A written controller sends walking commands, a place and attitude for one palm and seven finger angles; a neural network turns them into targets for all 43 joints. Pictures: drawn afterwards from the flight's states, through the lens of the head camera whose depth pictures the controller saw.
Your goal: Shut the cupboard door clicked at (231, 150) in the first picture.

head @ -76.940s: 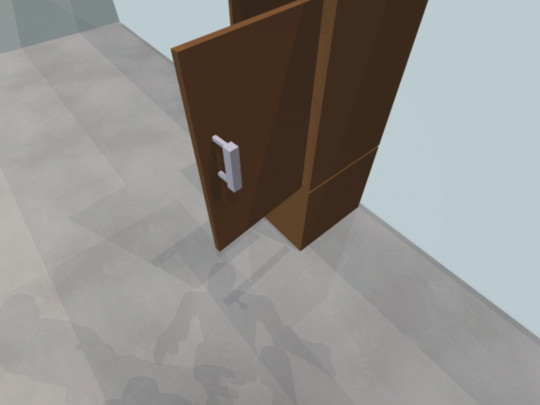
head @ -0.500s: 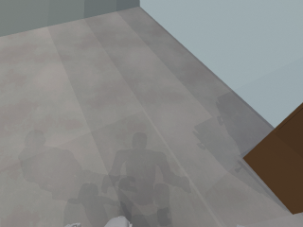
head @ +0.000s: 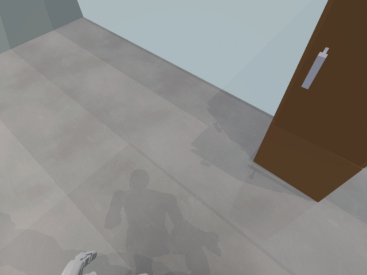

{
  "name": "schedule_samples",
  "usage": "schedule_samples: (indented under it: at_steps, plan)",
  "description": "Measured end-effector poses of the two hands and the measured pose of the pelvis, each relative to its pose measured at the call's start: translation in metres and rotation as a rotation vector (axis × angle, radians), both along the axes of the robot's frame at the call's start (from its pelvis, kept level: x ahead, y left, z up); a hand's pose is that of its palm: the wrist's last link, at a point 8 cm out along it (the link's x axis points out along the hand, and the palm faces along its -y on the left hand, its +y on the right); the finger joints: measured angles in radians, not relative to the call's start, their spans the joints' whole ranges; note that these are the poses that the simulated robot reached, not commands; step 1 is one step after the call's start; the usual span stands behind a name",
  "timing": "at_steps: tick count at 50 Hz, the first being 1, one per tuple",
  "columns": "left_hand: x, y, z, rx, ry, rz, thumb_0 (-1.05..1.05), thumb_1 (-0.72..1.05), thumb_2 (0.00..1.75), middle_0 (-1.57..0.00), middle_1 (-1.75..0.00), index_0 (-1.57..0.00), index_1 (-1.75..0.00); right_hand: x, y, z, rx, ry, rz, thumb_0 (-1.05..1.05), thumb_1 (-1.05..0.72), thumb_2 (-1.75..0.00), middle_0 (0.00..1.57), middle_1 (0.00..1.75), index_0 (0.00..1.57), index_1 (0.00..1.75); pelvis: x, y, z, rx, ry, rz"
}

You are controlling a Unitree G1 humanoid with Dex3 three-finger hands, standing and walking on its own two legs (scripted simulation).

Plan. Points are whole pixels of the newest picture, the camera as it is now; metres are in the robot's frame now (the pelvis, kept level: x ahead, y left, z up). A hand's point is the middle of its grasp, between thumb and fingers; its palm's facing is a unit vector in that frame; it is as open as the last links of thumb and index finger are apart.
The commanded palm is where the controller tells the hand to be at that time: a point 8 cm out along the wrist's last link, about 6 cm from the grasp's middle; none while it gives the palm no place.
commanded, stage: turn to face it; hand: left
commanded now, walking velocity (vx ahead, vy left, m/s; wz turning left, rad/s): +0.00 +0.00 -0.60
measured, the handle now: (315, 68) +0.72 -0.39 +0.02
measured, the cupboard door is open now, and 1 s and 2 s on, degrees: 4 4 4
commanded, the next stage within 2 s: take the last steps up to it in 0.94 s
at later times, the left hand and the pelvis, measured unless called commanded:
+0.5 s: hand (105, 259) +0.17 +0.21 -0.16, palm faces -0.23 -0.95 -0.20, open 7.4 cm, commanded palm none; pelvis +0.03 +0.03 +0.02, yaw -17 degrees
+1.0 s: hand (141, 251) +0.19 +0.12 -0.15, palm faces -0.45 -0.87 -0.22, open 7.4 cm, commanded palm none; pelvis +0.03 -0.01 +0.02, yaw -28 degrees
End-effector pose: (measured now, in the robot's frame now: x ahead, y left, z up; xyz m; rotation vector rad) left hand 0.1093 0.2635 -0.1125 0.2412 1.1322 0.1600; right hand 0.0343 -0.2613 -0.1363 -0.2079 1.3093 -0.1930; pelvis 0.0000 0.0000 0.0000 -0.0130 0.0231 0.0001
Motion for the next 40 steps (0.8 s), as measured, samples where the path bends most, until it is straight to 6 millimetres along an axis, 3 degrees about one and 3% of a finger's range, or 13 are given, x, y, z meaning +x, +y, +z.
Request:
schedule_samples:
  at_steps: [5,10,16,19,24,28,36,40]
  plan:
    - [0.009,-0.019,0.008,0.006,0.02,-0.046,0.01,0.91,0.9,-0.2,-0.3,-0.2,-0.3,0.002,-0.015,0.008,-0.018,-0.006,-0.057,0.0,-0.91,-0.9,0.2,0.29,0.2,0.3,0.003,-0.004,0.01,0.011,0.004,-0.054]
    - [0.013,-0.026,0.004,-0.02,0.059,-0.088,0.01,0.91,0.9,-0.2,-0.3,-0.21,-0.3,0.02,-0.013,0.023,-0.026,-0.079,-0.083,0.0,-0.91,-0.9,0.2,0.29,0.2,0.3,0.01,-0.002,0.016,0.021,0.013,-0.105]
    - [0.024,-0.014,-0.014,-0.054,0.096,-0.121,0.01,0.91,0.9,-0.2,-0.3,-0.21,-0.3,0.04,0.004,0.033,-0.055,-0.158,-0.113,0.0,-0.91,-0.9,0.2,0.29,0.2,0.3,0.022,0.015,0.01,0.009,0.014,-0.178]
    - [0.036,-0.004,-0.024,-0.064,0.112,-0.142,0.01,0.91,0.9,-0.2,-0.3,-0.21,-0.3,0.04,0.015,0.034,-0.076,-0.182,-0.121,0.0,-0.91,-0.9,0.2,0.29,0.2,0.3,0.027,0.025,0.005,-0.001,0.015,-0.217]
    - [0.06,0.0,-0.016,-0.061,0.111,-0.201,0.01,0.91,0.9,-0.2,-0.3,-0.2,-0.3,0.017,0.029,0.043,-0.075,-0.149,-0.164,0.0,-0.9,-0.9,0.2,0.29,0.2,0.3,0.029,0.028,0.015,-0.019,0.002,-0.278]
    - [0.08,-0.009,-0.007,-0.054,0.096,-0.254,0.01,0.91,0.9,-0.2,-0.3,-0.2,-0.3,-0.01,0.031,0.041,-0.06,-0.107,-0.233,0.0,-0.9,-0.9,0.2,0.3,0.21,0.3,0.03,0.027,0.019,-0.028,0.0,-0.324]
    - [0.117,-0.061,0.0,-0.011,0.019,-0.401,0.01,0.91,0.9,-0.19,-0.3,-0.2,-0.3,-0.077,0.014,0.009,-0.004,-0.026,-0.395,0.0,-0.9,-0.9,0.2,0.3,0.21,0.3,0.027,0.001,0.005,0.009,-0.006,-0.404]
    - [0.114,-0.082,0.006,0.004,0.007,-0.436,0.01,0.91,0.9,-0.2,-0.3,-0.2,-0.3,-0.095,0.003,0.0,0.001,0.023,-0.452,0.0,-0.91,-0.9,0.2,0.29,0.2,0.3,0.024,-0.005,0.006,0.005,-0.008,-0.432]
